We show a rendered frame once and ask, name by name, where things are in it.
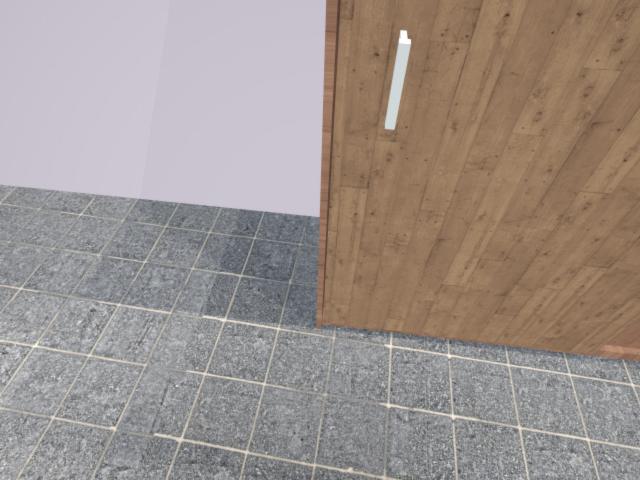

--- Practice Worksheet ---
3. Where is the wardrobe door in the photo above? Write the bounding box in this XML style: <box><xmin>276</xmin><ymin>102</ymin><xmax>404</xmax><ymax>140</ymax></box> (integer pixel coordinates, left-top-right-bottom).
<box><xmin>323</xmin><ymin>0</ymin><xmax>640</xmax><ymax>354</ymax></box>
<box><xmin>606</xmin><ymin>318</ymin><xmax>640</xmax><ymax>349</ymax></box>

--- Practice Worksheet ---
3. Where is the handle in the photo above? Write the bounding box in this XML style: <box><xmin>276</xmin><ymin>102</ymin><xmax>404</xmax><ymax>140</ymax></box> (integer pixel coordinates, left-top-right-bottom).
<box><xmin>385</xmin><ymin>30</ymin><xmax>411</xmax><ymax>130</ymax></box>

